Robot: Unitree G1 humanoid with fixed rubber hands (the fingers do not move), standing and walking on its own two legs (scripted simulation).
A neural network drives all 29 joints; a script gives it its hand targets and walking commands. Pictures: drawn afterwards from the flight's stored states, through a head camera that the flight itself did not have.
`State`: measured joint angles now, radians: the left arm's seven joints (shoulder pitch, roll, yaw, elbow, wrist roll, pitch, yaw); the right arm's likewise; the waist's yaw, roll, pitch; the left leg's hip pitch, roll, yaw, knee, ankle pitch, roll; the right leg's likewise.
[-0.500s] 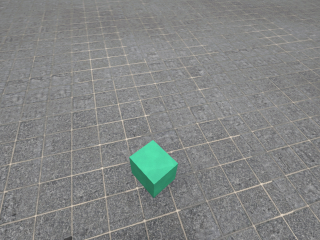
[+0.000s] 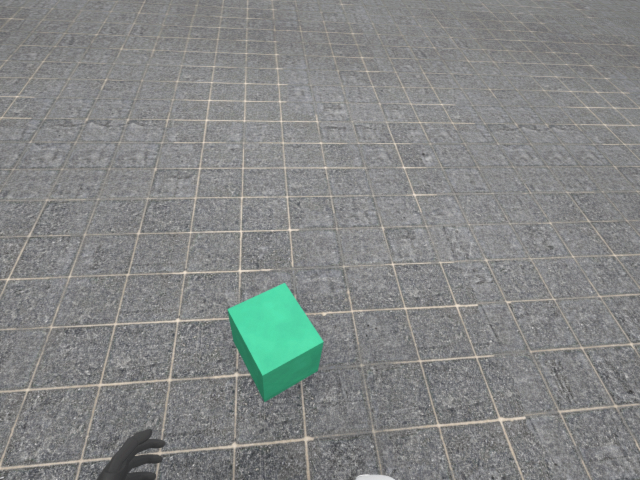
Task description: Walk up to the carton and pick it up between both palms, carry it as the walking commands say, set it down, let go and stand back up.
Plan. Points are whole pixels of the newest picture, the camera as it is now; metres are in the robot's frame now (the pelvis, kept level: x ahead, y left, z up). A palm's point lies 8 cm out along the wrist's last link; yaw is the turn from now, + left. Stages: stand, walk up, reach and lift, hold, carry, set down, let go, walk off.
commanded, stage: walk up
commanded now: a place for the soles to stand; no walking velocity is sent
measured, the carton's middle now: (274, 341) +0.59 +0.06 -0.64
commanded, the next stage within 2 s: none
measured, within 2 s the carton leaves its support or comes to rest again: neither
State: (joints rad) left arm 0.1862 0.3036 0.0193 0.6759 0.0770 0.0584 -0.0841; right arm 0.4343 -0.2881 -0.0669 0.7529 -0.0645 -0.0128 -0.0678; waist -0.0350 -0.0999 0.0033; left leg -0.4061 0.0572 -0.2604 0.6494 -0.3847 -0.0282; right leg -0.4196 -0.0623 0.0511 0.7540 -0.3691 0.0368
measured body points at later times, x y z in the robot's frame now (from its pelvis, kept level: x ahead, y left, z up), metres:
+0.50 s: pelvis +0.13 -0.13 +0.00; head +0.18 -0.12 +0.45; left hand +0.01 +0.10 -0.13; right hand +0.31 -0.32 -0.12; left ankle +0.15 +0.00 -0.72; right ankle +0.04 -0.17 -0.68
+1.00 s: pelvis +0.20 -0.25 +0.02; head +0.24 -0.25 +0.47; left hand +0.16 +0.05 -0.07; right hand +0.48 -0.41 -0.10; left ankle +0.11 -0.12 -0.62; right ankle +0.32 -0.36 -0.71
